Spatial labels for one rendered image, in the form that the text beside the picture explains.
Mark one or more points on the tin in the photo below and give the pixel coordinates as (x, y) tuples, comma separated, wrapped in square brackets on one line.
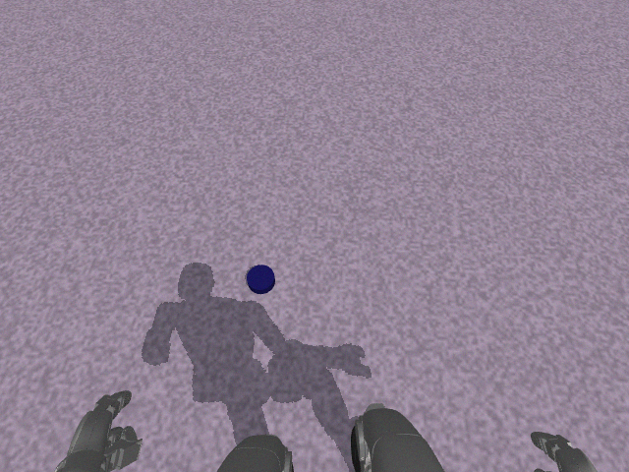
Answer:
[(261, 279)]

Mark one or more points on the left robot hand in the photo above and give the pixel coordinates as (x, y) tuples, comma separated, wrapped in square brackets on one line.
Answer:
[(121, 447)]

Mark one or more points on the right robot hand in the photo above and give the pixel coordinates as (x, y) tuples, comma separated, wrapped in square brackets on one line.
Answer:
[(560, 450)]

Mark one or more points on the left robot arm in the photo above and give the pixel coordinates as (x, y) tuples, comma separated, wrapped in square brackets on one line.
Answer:
[(83, 461)]

